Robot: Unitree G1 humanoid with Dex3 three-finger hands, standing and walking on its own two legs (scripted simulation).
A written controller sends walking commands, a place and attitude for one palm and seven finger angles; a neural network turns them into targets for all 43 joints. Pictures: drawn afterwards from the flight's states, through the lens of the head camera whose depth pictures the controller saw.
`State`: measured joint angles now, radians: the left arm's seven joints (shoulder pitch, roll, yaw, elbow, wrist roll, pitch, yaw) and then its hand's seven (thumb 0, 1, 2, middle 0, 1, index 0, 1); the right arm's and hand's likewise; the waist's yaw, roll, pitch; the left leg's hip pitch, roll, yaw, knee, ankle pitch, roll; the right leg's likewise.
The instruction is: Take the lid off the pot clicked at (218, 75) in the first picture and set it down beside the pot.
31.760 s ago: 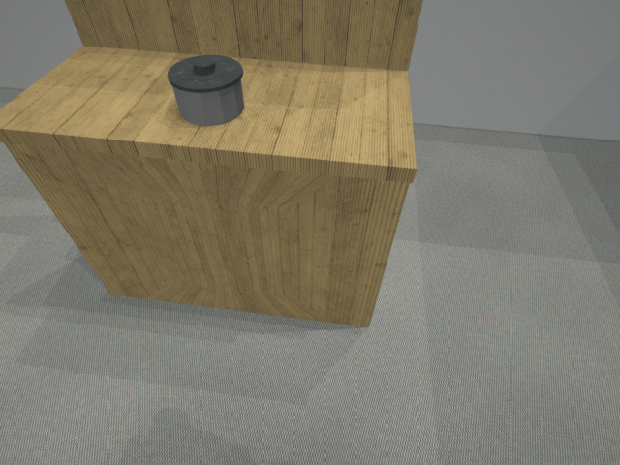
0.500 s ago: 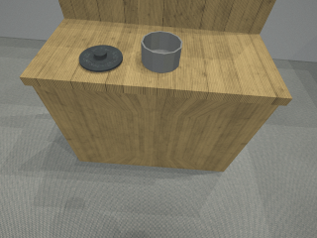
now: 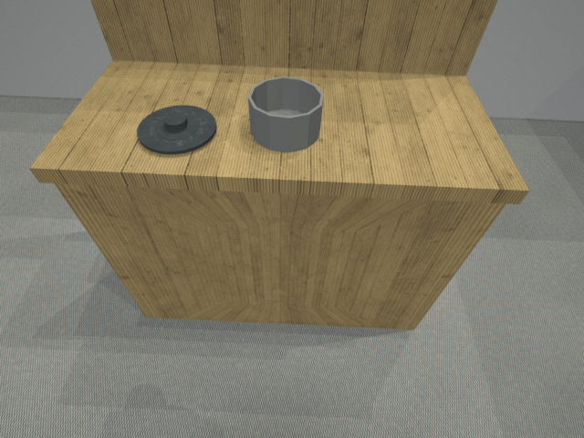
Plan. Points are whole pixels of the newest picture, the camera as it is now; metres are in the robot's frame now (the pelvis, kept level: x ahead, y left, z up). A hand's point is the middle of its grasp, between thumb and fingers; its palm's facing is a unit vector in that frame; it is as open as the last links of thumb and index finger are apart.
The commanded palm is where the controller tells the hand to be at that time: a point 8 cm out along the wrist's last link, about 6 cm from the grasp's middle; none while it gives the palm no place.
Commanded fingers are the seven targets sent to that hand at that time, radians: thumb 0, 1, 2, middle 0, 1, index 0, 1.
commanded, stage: stop stepping back and stand still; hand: left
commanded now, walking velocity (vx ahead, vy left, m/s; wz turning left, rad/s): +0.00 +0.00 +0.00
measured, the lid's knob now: (175, 121) +0.71 +0.28 +0.02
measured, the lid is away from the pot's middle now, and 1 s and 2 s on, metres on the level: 0.24 0.24 0.24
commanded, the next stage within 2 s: let the arm hang, fingers relaxed in 0.22 s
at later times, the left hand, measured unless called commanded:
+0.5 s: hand out of the picture +0.00 +0.16 -0.18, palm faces +0.02 -0.98 -0.19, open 7.3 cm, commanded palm none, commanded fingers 0.00 0.90 0.90 -0.20 -0.30 -0.20 -0.30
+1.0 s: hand out of the picture +0.00 +0.15 -0.18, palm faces +0.03 -0.98 -0.19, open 7.4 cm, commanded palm none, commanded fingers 0.00 0.90 0.90 -0.20 -0.30 -0.20 -0.30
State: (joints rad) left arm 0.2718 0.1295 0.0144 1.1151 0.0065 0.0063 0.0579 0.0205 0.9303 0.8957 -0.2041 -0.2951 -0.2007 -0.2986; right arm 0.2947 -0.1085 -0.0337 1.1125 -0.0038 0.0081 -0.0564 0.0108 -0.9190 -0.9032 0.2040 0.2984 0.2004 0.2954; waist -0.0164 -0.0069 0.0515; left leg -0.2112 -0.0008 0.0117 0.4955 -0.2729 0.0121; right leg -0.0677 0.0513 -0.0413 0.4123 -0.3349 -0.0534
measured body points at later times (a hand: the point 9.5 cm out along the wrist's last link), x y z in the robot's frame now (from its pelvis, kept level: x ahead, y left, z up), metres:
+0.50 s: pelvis +0.01 +0.00 +0.00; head +0.03 +0.00 +0.45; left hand +0.00 +0.21 -0.16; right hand -0.02 -0.21 -0.16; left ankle -0.01 +0.11 -0.74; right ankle -0.07 -0.08 -0.74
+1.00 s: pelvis +0.01 +0.00 +0.00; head +0.03 +0.00 +0.45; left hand +0.00 +0.21 -0.16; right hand -0.02 -0.21 -0.16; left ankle -0.01 +0.11 -0.74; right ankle -0.07 -0.08 -0.74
